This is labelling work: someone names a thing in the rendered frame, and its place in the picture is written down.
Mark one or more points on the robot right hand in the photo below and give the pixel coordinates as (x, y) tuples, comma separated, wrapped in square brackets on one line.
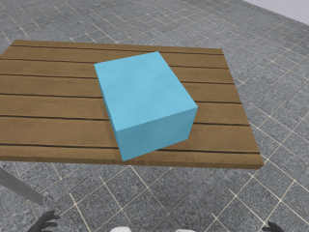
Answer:
[(273, 227)]

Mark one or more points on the carton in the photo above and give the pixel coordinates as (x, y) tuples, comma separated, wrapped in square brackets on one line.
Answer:
[(147, 106)]

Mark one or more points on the robot left hand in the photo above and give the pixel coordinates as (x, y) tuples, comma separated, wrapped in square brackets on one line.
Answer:
[(41, 223)]

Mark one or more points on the table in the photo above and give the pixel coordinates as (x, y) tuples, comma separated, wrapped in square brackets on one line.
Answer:
[(52, 109)]

